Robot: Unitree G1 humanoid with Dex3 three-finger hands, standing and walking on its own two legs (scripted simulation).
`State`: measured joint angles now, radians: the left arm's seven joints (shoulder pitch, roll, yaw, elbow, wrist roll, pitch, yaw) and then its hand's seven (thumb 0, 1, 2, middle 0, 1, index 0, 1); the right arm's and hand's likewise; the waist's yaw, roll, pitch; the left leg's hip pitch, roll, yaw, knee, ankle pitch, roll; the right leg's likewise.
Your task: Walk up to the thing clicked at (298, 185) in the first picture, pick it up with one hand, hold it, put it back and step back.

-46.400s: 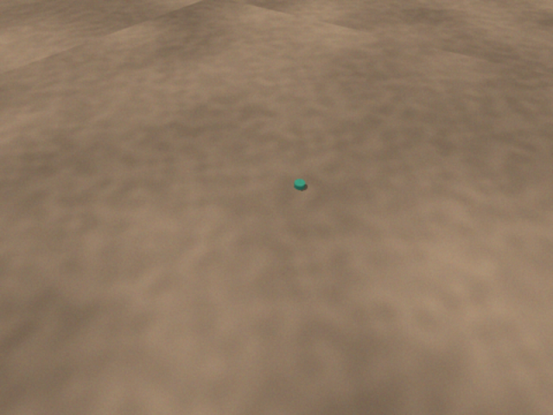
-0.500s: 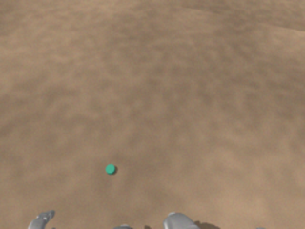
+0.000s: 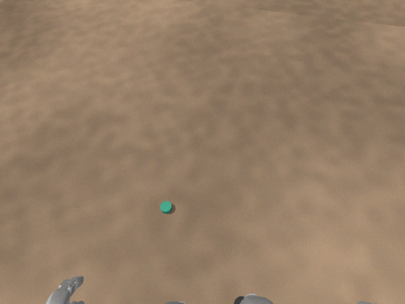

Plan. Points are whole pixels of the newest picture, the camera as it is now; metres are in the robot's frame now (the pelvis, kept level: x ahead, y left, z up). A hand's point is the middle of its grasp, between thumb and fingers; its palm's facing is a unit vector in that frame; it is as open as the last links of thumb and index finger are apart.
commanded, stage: step back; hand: left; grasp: from above
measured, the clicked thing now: (166, 207) +0.62 +0.23 -0.75
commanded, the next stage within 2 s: none
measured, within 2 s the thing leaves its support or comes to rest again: neither
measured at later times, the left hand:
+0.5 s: hand out of the picture -0.09 +0.27 -0.16, palm faces -0.08 -0.91 -0.40, open 7.4 cm
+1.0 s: hand out of the picture -0.20 +0.25 -0.15, palm faces +0.02 -0.94 -0.35, open 7.4 cm
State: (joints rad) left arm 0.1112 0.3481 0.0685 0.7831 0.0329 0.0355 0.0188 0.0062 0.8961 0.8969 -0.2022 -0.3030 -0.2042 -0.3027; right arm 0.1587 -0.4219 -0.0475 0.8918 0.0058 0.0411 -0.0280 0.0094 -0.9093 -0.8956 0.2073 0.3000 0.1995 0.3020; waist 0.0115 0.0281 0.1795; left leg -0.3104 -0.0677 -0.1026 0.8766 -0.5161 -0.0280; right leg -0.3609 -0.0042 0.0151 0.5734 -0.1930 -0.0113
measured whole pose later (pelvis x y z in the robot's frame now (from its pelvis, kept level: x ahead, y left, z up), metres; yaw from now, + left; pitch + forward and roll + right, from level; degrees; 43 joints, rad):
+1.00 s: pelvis -0.34 -0.01 +0.00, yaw +2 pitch -3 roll -1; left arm 0.09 0.37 0.07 0.79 0.02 0.10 0.01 0.01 0.90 0.90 -0.20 -0.30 -0.20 -0.30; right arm 0.23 -0.35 -0.03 0.89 -0.04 0.03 -0.01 0.01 -0.91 -0.90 0.21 0.30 0.20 0.30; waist -0.02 -0.04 0.18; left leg -0.27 -0.01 -0.04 0.65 -0.32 0.03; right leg -0.49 0.06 0.08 1.06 -0.51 -0.01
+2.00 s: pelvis -0.43 -0.06 +0.00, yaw +2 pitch -2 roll +0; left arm 0.14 0.33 0.05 0.97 0.04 -0.04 -0.01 0.01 0.90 0.90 -0.20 -0.30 -0.20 -0.30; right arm 0.24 -0.40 -0.04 1.00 -0.02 0.01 0.00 0.01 -0.91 -0.90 0.21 0.30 0.20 0.30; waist 0.02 0.04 0.06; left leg -0.32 -0.01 -0.09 0.82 -0.48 0.00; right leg -0.27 -0.02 -0.06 0.57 -0.28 -0.02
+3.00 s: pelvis -0.42 -0.05 +0.02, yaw +2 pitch -2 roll +0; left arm 0.12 0.35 0.00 1.15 0.01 -0.02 -0.01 0.01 0.90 0.90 -0.20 -0.30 -0.20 -0.30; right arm 0.11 -0.35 -0.02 1.16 -0.01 0.00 0.02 0.01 -0.91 -0.90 0.21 0.30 0.20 0.30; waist 0.01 0.01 0.06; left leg -0.11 0.02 -0.02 0.32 -0.17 -0.02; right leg -0.13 -0.02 -0.03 0.33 -0.16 0.01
